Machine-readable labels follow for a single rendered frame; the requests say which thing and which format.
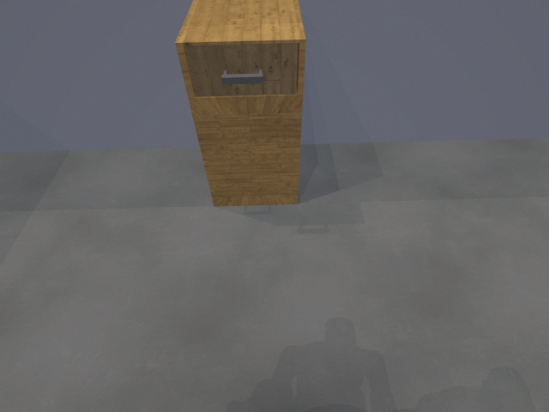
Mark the drawer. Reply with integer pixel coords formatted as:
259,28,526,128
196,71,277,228
184,43,298,97

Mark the cabinet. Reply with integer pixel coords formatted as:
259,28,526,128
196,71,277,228
175,0,305,207

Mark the handle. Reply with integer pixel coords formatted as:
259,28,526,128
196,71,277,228
221,70,263,84

